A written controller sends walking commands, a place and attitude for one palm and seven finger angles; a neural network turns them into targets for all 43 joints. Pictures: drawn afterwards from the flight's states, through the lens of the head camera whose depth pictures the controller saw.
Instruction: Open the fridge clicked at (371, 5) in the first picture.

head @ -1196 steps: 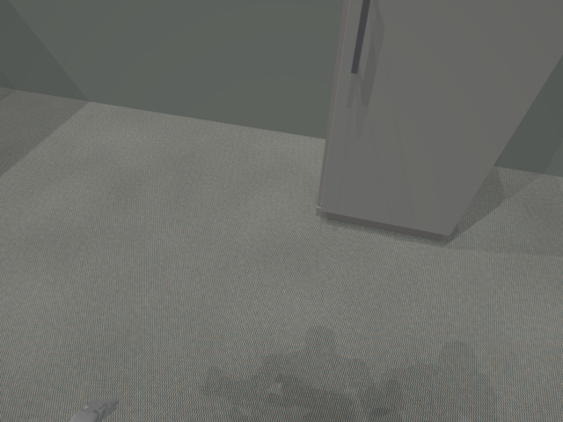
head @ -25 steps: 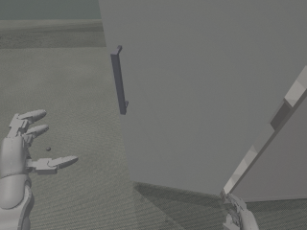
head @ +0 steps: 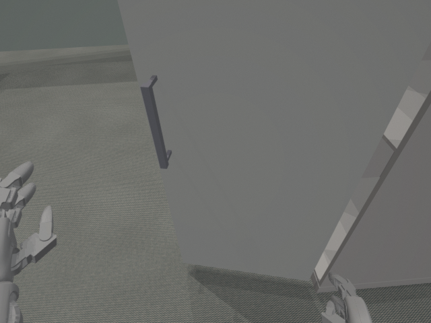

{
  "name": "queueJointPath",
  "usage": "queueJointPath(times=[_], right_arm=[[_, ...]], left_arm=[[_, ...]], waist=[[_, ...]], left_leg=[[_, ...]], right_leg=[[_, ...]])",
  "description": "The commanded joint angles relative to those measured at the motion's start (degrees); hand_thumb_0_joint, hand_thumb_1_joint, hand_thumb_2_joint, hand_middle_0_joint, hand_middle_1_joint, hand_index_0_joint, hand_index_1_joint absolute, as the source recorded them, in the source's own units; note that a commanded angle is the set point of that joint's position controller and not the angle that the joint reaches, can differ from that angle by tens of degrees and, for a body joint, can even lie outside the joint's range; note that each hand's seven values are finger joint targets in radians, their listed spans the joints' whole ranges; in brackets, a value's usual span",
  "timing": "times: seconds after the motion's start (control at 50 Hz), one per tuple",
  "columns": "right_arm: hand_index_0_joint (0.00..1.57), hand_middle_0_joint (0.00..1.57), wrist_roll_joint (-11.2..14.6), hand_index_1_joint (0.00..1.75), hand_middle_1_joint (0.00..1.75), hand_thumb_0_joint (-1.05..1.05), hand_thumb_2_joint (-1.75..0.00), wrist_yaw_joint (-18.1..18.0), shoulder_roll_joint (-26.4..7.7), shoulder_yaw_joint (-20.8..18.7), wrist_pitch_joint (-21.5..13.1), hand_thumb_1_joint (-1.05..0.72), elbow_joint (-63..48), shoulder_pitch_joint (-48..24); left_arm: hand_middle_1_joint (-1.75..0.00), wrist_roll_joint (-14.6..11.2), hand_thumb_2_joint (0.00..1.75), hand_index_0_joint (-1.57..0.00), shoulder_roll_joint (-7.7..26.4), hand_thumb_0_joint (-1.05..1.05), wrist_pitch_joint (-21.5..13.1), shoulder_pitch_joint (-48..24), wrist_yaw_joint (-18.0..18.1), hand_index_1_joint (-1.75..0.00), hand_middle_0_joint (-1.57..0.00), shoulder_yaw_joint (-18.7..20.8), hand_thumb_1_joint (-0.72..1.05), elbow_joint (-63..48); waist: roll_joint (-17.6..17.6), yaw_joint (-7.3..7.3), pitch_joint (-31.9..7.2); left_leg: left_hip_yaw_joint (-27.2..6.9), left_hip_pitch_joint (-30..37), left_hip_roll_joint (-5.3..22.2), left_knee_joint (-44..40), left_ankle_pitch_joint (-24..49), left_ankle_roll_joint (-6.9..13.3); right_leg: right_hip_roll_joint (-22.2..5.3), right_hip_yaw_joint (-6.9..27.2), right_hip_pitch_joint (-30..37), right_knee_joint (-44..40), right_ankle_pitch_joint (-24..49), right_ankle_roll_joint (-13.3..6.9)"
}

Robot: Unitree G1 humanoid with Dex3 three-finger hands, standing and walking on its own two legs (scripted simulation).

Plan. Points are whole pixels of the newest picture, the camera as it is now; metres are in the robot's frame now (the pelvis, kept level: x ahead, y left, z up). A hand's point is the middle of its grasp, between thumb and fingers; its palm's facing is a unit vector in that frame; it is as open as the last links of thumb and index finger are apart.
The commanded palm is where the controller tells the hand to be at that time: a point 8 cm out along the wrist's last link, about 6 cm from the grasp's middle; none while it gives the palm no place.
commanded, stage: draw the hand back to the body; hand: left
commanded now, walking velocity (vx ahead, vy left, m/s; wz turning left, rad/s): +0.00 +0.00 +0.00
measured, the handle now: (159, 125) +0.51 +0.22 +0.11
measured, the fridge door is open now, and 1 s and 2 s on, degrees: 77 77 77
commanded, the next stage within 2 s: step back with the hand held close in 0.30 s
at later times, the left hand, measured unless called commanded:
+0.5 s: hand (48, 226) +0.19 +0.28 +0.16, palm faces +0.49 -0.78 -0.38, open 7.4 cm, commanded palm +0.13 +0.31 +0.17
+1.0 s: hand (14, 269) +0.13 +0.29 +0.15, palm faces +0.50 -0.76 -0.42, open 7.4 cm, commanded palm +0.07 +0.32 +0.17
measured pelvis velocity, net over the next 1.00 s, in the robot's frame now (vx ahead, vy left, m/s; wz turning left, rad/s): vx -0.07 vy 0.02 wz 0.00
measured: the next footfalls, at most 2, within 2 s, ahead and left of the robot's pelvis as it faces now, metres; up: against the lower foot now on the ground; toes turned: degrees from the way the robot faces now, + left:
right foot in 1.36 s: -0.15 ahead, -0.09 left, +0.00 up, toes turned +2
left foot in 1.60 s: -0.15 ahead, +0.12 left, +0.00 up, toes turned +4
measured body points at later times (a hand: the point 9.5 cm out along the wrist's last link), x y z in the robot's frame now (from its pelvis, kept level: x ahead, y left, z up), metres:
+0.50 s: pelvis +0.00 +0.01 +0.00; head -0.03 -0.01 +0.45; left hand +0.15 +0.31 +0.18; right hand +0.18 -0.22 -0.09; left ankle -0.02 +0.13 -0.74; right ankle +0.02 -0.11 -0.74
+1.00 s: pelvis -0.07 +0.02 -0.02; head -0.08 +0.01 +0.43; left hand +0.09 +0.33 +0.17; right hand +0.11 -0.20 -0.11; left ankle -0.02 +0.13 -0.74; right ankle +0.02 -0.11 -0.74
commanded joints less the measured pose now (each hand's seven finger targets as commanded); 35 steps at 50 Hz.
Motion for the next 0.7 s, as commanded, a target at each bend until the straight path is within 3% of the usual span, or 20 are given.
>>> queueJointPath(times=[0.0, 0.08, 0.12, 0.18, 0.24, 0.36, 0.38, 0.4, 0.42, 0.44, 0.48, 0.56, 0.6, 0.68], right_arm=[[0.2, 0.2, 0.2, 0.3, 0.3, 0.0, -0.9, -1.0, -5.32, -1.75, -3.54, -0.9, -8.95, -8.23], [0.2, 0.2, 0.16, 0.3, 0.3, 0.0, -0.9, -1.33, -5.15, -1.64, -3.96, -0.9, -8.86, -8.69], [0.2, 0.2, 0.1, 0.3, 0.3, 0.0, -0.9, -1.44, -4.97, -1.49, -4.13, -0.9, -8.86, -8.92], [0.2, 0.2, -0.09, 0.3, 0.3, 0.0, -0.9, -1.35, -4.94, -1.42, -4.67, -0.9, -8.97, -9.13], [0.2, 0.2, -0.05, 0.3, 0.3, 0.0, -0.9, -1.21, -4.9, -1.33, -4.7, -0.9, -9.0, -9.01], [0.2, 0.2, 0.06, 0.3, 0.3, 0.0, -0.9, -0.97, -5.02, -1.38, -4.5, -0.9, -8.58, -8.86], [0.2, 0.2, 0.02, 0.3, 0.3, 0.0, -0.9, -0.96, -4.93, -1.38, -4.46, -0.9, -8.59, -8.67], [0.2, 0.2, 0.02, 0.3, 0.3, 0.0, -0.9, -0.85, -5.03, -1.34, -4.51, -0.9, -8.81, -8.81], [0.2, 0.2, 0.79, 0.3, 0.3, 0.0, -0.9, -0.22, -6.27, -1.13, -2.74, -0.9, -11.2, -6.52], [0.2, 0.2, 0.77, 0.3, 0.3, 0.0, -0.9, -0.02, -5.37, -0.94, -1.53, -0.9, -10.27, -5.82], [0.2, 0.2, 0.75, 0.3, 0.3, 0.0, -0.9, 0.14, -5.1, -0.86, -0.27, -0.9, -11.14, -6.12], [0.2, 0.2, 0.79, 0.3, 0.3, 0.0, -0.9, -0.19, -6.31, -1.53, 1.86, -0.9, -13.49, -5.69], [0.2, 0.2, 1.03, 0.3, 0.3, 0.0, -0.9, -0.34, -6.24, -1.54, 3.14, -0.9, -15.06, -5.98], [0.2, 0.2, 1.14, 0.3, 0.3, 0.0, -0.9, -0.86, -6.39, -1.75, 4.62, -0.9, -16.59, -6.12]], left_arm=[[-0.3, -0.11, 0.9, -0.2, 10.45, 0.0, -3.66, -9.01, 1.39, -0.3, -0.2, 5.99, 0.9, -8.9], [-0.3, 0.12, 0.9, -0.2, 10.4, 0.0, -4.24, -10.58, 1.58, -0.3, -0.2, 5.75, 0.9, -9.31], [-0.3, 0.02, 0.9, -0.2, 10.38, 0.0, -4.35, -9.27, 1.79, -0.3, -0.2, 5.74, 0.9, -9.0], [-0.3, 0.2, 0.9, -0.2, 11.26, 0.0, -4.71, -8.31, 1.97, -0.3, -0.2, 6.43, 0.9, -11.42], [-0.3, 0.11, 0.9, -0.2, 11.29, 0.0, -4.58, -7.5, 1.97, -0.3, -0.2, 6.62, 0.9, -11.53], [-0.3, 0.25, 0.9, -0.2, 10.95, 0.0, -4.39, -7.83, 1.63, -0.3, -0.2, 6.89, 0.9, -10.61], [-0.3, 0.09, 0.9, -0.2, 10.84, 0.0, -4.36, -7.45, 1.6, -0.3, -0.2, 6.9, 0.9, -10.08], [-0.3, 0.21, 0.9, -0.2, 9.53, 0.0, -4.55, -9.54, 1.43, -0.3, -0.2, 4.88, 0.9, -11.71], [-0.3, 0.9, 0.9, -0.2, 15.08, 0.0, -6.04, -13.46, 1.56, -0.3, -0.2, 10.25, 0.9, -13.93], [-0.3, 1.22, 0.9, -0.2, 10.86, 0.0, -5.68, -8.02, 1.01, -0.3, -0.2, 6.78, 0.9, -9.56], [-0.3, 1.66, 0.9, -0.2, 10.73, 0.0, -5.62, -5.98, 1.03, -0.3, -0.2, 6.24, 0.9, -9.77], [-0.3, 1.58, 0.9, -0.2, 12.83, 0.0, -6.09, -0.01, 1.92, -0.3, -0.2, 8.82, 0.9, -14.6], [-0.3, 1.27, 0.9, -0.2, 13.46, 0.0, -6.11, 1.93, 2.18, -0.3, -0.2, 9.82, 0.9, -16.58], [-0.3, 1.15, 0.9, -0.2, 14.82, 0.0, -6.36, 2.34, 2.71, -0.3, -0.2, 11.43, 0.9, -19.24]], waist=[[-4.06, -1.36, 0.48], [-1.3, -1.06, -0.85], [-1.73, -0.71, -1.35], [0.37, -0.31, -3.78], [-1.72, -0.29, -3.18], [0.62, -0.43, -1.13], [-0.38, -0.48, -1.27], [-0.55, -0.77, -2.16], [-3.35, -3.43, 0.33], [-7.37, -3.97, -0.77], [-8.16, -4.0, -3.18], [0.51, -3.66, -11.01], [0.42, -3.46, -12.57], [0.64, -3.32, -11.92]], left_leg=[[2.35, -5.47, -2.08, -3.29, 5.9, 2.65], [2.32, -4.46, -2.36, -3.59, 3.99, 2.78], [2.15, -4.47, -2.4, -3.92, 3.86, 2.75], [1.89, -3.82, -2.41, -4.03, 5.63, 2.65], [1.72, -4.57, -2.37, -3.95, 7.31, 2.52], [1.53, -5.23, -2.05, -4.38, 8.77, 2.1], [1.55, -5.08, -1.94, -4.55, 9.06, 2.16], [1.54, -4.69, -2.06, -4.51, 9.44, 2.22], [0.43, -9.47, 0.03, -0.16, 7.52, 2.76], [0.2, -9.54, -0.11, 2.54, 6.83, 2.68], [0.4, -9.55, -0.27, 4.7, 8.11, 2.44], [-0.94, -9.7, 1.39, 4.95, 17.9, 2.1], [-2.31, -11.05, 2.76, 4.2, 22.53, 2.2], [-4.07, -14.6, 4.3, 2.97, 23.96, 2.64]], right_leg=[[-0.34, 2.97, -0.16, -5.75, -0.03, 1.2], [-0.69, 3.18, 0.02, -6.36, -3.24, 1.15], [-0.6, 3.04, 0.64, -6.25, -3.57, 1.16], [-0.55, 2.84, 2.43, -5.19, -0.72, 0.9], [-0.24, 2.55, 2.9, -4.62, 1.39, 0.92], [-0.01, 2.23, 2.64, -4.21, 3.28, 0.63], [-0.02, 2.06, 2.63, -4.05, 3.8, 0.76], [0.02, 2.01, 2.83, -3.91, 4.21, 0.83], [-3.09, 6.14, -4.04, -4.93, 6.8, 0.77], [-5.55, 6.45, -5.49, -4.66, 7.47, 0.28], [-7.72, 7.02, -6.09, -3.6, 10.09, -0.34], [-7.5, 5.02, -3.48, 3.1, 15.18, -0.45], [-5.89, 3.92, -2.74, 6.2, 16.11, 0.34], [-4.14, 3.57, -3.07, 9.56, 13.91, 0.91]])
